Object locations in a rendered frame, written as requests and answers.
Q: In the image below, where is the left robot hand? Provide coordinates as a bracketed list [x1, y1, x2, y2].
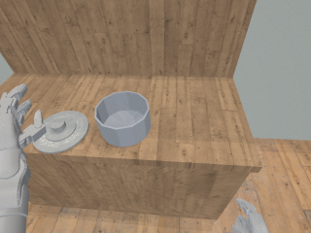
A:
[0, 83, 47, 150]

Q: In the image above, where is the lid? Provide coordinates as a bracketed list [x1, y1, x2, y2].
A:
[32, 111, 89, 154]

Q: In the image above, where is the pot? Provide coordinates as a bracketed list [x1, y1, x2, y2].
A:
[94, 90, 152, 148]

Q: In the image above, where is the knob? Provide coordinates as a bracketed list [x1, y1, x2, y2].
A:
[50, 118, 66, 132]

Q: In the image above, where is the right robot hand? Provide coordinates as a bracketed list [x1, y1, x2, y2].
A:
[232, 197, 269, 233]

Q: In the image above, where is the table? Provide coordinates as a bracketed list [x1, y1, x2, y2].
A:
[0, 0, 263, 220]

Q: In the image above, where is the robot left forearm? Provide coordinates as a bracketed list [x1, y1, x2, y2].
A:
[0, 148, 31, 233]

